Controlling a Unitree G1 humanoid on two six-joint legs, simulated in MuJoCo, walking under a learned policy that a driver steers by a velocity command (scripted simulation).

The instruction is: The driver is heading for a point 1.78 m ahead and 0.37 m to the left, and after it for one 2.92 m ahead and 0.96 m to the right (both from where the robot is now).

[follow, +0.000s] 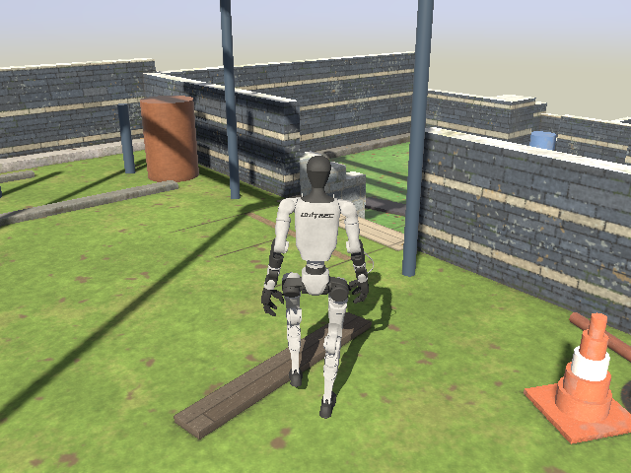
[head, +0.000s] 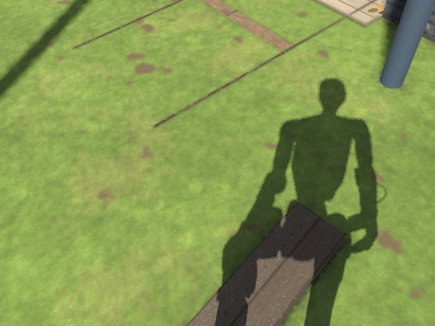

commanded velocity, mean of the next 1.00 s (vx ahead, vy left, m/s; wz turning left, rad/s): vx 0.04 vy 0.00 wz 0.43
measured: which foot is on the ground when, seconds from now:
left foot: up 0.00-0.04, down 0.06-0.44, up 0.46-0.84, down 0.86-1.00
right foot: down 0.00-0.14, up 0.16-0.42, down 0.44-0.86, up 0.88-1.00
